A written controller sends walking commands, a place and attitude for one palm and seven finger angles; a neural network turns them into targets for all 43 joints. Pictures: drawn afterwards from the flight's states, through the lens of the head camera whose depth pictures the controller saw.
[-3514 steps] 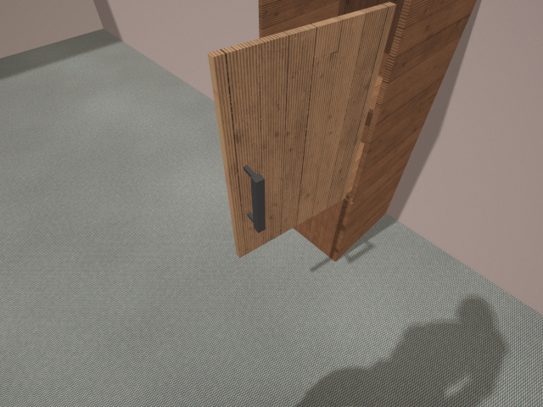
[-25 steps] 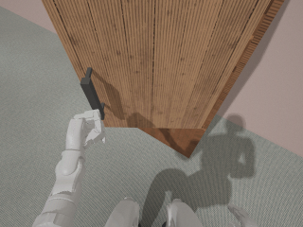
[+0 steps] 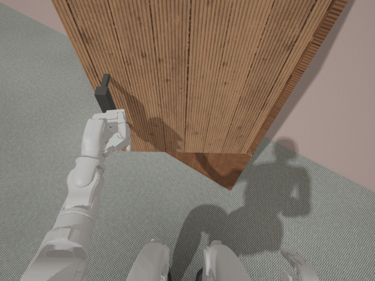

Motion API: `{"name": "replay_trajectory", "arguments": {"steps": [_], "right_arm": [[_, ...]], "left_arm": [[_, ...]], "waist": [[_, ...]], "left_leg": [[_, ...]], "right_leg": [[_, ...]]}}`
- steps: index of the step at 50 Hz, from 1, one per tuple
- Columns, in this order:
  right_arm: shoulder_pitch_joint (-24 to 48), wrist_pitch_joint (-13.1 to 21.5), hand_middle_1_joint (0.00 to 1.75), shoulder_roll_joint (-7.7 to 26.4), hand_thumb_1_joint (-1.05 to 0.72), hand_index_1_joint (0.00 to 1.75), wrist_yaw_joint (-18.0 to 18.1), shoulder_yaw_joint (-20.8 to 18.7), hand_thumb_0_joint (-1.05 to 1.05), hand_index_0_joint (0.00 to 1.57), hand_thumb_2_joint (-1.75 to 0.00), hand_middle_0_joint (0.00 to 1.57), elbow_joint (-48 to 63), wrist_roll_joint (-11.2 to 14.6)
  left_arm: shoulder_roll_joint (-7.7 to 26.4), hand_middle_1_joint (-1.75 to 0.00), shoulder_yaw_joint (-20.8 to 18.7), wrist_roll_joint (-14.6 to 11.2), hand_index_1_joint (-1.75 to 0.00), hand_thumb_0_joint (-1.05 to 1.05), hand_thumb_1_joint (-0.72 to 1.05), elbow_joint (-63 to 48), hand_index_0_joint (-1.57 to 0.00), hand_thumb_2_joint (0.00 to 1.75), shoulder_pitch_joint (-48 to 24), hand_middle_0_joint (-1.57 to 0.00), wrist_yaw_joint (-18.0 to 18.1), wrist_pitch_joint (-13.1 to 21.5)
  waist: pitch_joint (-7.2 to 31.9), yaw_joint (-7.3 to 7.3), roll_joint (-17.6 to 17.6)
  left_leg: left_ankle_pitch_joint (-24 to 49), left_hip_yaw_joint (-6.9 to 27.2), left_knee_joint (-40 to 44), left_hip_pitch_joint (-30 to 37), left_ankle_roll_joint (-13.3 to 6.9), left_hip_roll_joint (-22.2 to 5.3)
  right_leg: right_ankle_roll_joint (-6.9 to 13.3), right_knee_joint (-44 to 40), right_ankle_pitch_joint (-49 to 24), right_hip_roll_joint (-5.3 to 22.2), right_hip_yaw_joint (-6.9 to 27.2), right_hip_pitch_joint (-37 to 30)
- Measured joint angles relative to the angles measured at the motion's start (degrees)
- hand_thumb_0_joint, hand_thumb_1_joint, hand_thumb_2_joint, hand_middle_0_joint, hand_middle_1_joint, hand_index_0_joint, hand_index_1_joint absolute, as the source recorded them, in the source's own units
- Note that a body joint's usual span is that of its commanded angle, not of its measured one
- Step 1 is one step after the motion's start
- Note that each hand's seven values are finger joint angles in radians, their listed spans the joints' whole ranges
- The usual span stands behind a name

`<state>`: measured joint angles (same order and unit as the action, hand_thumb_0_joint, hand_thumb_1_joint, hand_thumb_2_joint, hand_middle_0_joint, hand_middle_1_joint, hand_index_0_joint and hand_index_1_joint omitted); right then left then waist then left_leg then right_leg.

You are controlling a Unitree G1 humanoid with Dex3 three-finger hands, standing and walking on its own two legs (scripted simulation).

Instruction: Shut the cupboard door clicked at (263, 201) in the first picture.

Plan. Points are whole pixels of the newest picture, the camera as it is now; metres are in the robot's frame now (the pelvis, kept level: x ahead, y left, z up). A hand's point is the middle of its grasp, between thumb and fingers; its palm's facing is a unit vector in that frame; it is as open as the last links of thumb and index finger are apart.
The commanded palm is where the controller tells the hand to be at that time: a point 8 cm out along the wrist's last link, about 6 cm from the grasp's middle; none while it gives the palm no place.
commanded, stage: push the door shut along its arc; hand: left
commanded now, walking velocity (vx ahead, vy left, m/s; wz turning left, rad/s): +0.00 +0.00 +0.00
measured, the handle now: (114, 110) +0.48 +0.18 +0.03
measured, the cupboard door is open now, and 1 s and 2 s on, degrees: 32 18 5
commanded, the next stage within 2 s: pull the fist back off the door in 1.56 s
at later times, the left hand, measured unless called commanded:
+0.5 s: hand (137, 116) +0.47 +0.12 +0.03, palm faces -0.23 -0.97 -0.04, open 3.1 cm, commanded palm +0.46 +0.17 +0.03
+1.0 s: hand (157, 95) +0.53 +0.08 +0.03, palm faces -0.34 -0.94 -0.03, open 3.1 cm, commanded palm +0.53 +0.12 +0.03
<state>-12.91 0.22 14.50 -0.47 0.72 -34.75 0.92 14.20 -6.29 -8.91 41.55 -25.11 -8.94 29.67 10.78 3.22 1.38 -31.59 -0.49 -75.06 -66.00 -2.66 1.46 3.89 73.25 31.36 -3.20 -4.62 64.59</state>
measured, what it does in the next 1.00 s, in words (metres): stands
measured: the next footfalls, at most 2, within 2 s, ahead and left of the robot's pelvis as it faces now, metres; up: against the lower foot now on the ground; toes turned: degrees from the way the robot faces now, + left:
none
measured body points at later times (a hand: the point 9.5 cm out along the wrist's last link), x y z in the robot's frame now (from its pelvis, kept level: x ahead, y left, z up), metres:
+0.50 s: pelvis -0.01 +0.01 -0.01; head +0.12 +0.03 +0.42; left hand +0.47 +0.18 +0.04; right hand +0.04 -0.26 -0.13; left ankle +0.03 +0.09 -0.61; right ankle +0.03 -0.08 -0.61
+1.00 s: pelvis +0.00 +0.01 -0.03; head +0.16 +0.03 +0.39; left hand +0.54 +0.14 +0.04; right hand +0.00 -0.26 -0.13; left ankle +0.03 +0.09 -0.61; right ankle +0.03 -0.08 -0.61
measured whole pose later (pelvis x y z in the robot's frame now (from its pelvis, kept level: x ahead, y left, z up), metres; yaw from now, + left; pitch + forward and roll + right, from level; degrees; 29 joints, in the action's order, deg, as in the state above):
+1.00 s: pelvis +0.00 +0.01 -0.03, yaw -3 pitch +30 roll -4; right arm -19.8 -1.2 15.8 -2.1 2.1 -35.7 0.1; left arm 24.8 -13.1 -4.0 69.7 -59.1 -18.9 24.5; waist 10.1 12.9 3.4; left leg -32.8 -0.4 -81.0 -78.3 -3.8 0.0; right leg 3.2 77.1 31.1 -4.5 -5.1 76.3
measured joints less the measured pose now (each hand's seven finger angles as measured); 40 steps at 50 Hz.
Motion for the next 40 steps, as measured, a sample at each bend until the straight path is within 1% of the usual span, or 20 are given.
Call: {"name": "replay_trajectory", "arguments": {"steps": [5,10,15,20,24,28,34,40], "right_arm": [[-1.66,-0.68,0.30,0.42,-0.91,0.30,-0.09,-0.05,0.01,0.20,-0.90,0.20,-0.28,0.49],[-3.10,-0.71,0.30,0.78,-0.91,0.30,-0.09,-0.14,0.01,0.20,-0.90,0.20,-0.66,0.56],[-3.78,-0.58,0.30,1.07,-0.91,0.30,-0.22,-0.20,0.01,0.20,-0.90,0.20,-1.57,0.42],[-4.11,-0.58,0.30,1.37,-0.91,0.30,-0.42,-0.27,0.01,0.20,-0.90,0.20,-2.20,0.40],[-4.54,-0.64,0.30,1.39,-0.91,0.30,-0.56,0.04,0.01,0.20,-0.90,0.20,-2.23,0.25],[-5.07,-0.79,0.30,1.28,-0.91,0.30,-0.90,0.26,0.01,0.20,-0.90,0.20,-2.04,0.00],[-6.16,-1.45,0.30,1.05,-0.91,0.30,-1.50,0.64,0.01,0.20,-0.90,0.20,-1.58,-0.27],[-6.81,-2.10,0.30,0.95,-0.90,0.30,-1.86,0.72,0.00,0.20,-0.90,0.21,-1.80,-0.31]], "left_arm": [[0.83,-1.50,-1.17,-0.50,-1.50,0.02,0.90,4.27,-1.30,0.90,-3.35,-1.31,-2.75,-1.78],[1.60,-1.50,-2.21,-0.73,-1.50,0.02,0.90,8.05,-1.31,0.90,-6.88,-1.31,-4.05,-1.09],[3.38,-1.50,-2.49,0.21,-1.50,0.02,0.90,12.95,-1.31,0.90,-12.14,-1.32,-4.95,-0.13],[4.57,-1.50,-2.00,0.61,-1.50,0.02,0.90,17.35,-1.30,0.90,-17.05,-1.32,-5.89,-0.89],[5.06,-1.50,-2.87,0.81,-1.50,0.02,0.90,19.98,-1.30,0.90,-20.09,-1.31,-6.44,-1.66],[5.50,-1.50,-3.39,1.75,-1.50,0.02,0.90,21.65,-1.30,0.90,-22.49,-1.31,-6.84,-1.82],[6.79,-1.50,-4.89,2.66,-1.50,0.02,0.90,23.64,-1.29,0.90,-24.76,-1.30,-7.22,-2.13],[7.40,-1.50,-3.88,3.23,-1.50,0.02,0.90,24.24,-1.30,0.90,-26.79,-1.30,-8.58,-2.90]], "waist": [[0.16,0.50,0.35],[-0.25,1.13,0.39],[-0.35,1.97,0.37],[-0.37,3.06,0.94],[-0.25,4.06,1.13],[-0.12,5.14,1.40],[-0.13,6.20,1.55],[-0.36,6.80,1.83]], "left_leg": [[0.10,-0.20,0.12,-0.39,-0.20,-0.08],[0.32,-0.15,-0.20,-1.35,-0.39,-0.04],[0.28,0.16,-1.60,-3.59,-0.55,0.00],[0.26,0.34,-2.63,-5.60,-0.81,0.06],[0.22,0.14,-3.01,-6.66,-1.07,-0.03],[0.04,-0.08,-3.31,-7.40,-1.26,-0.24],[-0.30,-0.37,-3.72,-8.20,-1.41,-0.56],[-0.46,-0.19,-3.93,-8.81,-1.35,-0.69]], "right_leg": [[-0.18,-0.20,-0.22,-0.07,0.20,0.42],[-0.33,-0.04,-0.47,-0.01,0.11,1.26],[-0.43,0.99,-0.48,0.09,-0.32,3.20],[-0.65,1.63,-0.57,0.19,-0.59,4.95],[-0.87,1.90,-0.66,0.12,-0.42,6.01],[-1.04,2.03,-0.69,-0.08,-0.21,6.79],[-1.18,2.32,-0.60,-0.38,0.06,7.70],[-1.15,2.30,-0.57,-0.53,-0.10,8.21]]}}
